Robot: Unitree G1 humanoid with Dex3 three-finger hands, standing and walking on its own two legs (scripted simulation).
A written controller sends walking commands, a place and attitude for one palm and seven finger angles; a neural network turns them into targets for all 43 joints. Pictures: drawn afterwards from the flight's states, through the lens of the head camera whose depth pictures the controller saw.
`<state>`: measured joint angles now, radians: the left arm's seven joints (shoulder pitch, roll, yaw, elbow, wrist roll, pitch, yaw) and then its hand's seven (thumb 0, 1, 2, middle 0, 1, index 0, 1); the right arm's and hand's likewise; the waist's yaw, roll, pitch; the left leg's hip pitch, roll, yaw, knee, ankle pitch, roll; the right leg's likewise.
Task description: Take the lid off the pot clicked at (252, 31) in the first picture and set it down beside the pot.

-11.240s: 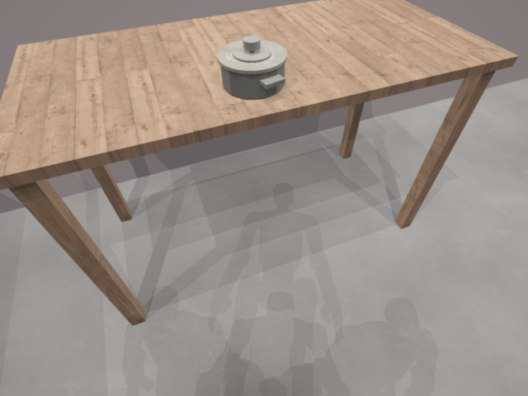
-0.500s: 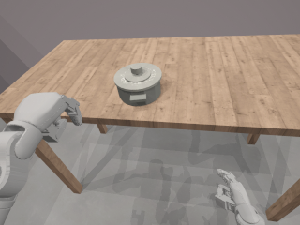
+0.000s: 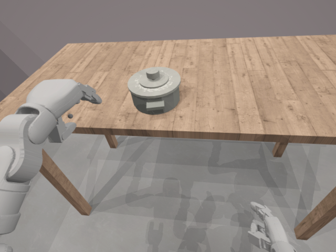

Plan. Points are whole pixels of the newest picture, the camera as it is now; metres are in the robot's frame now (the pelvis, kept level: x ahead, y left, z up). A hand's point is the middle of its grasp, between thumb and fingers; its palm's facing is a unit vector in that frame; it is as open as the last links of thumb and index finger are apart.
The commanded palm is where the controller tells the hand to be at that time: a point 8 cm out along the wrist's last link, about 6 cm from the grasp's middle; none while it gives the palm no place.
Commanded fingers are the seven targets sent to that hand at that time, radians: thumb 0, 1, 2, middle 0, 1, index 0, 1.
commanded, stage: move the open hand above the knob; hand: left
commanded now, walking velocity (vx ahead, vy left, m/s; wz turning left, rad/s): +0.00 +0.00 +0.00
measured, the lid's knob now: (152, 73) +0.57 +0.13 +0.16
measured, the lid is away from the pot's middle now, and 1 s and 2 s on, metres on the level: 0.00 0.00 0.00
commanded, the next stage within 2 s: none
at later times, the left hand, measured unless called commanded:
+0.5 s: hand (98, 94) +0.37 +0.20 +0.22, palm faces -0.06 -0.02 -1.00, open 9.9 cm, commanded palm +0.34 +0.20 +0.29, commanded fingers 0.00 -0.38 1.72 -0.89 -0.08 -0.89 -0.08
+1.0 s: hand (119, 79) +0.44 +0.18 +0.22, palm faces -0.16 -0.05 -0.99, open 9.9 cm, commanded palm +0.41 +0.18 +0.29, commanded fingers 0.00 -0.38 1.72 -0.89 -0.08 -0.89 -0.08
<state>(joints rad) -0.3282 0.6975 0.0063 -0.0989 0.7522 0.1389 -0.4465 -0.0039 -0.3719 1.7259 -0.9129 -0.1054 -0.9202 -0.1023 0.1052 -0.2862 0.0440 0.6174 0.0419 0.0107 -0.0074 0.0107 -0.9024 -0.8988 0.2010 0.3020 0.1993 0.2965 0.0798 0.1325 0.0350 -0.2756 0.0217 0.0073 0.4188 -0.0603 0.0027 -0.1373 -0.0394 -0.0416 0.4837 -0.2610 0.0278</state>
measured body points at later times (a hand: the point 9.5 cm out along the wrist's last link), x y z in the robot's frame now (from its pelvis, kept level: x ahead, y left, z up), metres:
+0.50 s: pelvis +0.01 +0.00 +0.00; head +0.00 -0.05 +0.45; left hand +0.37 +0.20 +0.28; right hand +0.23 -0.21 -0.09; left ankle +0.11 +0.12 -0.74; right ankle +0.01 -0.14 -0.74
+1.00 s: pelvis +0.04 -0.01 +0.00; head +0.04 -0.06 +0.45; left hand +0.44 +0.18 +0.27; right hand +0.24 -0.25 -0.10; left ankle +0.11 +0.12 -0.74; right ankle +0.01 -0.14 -0.74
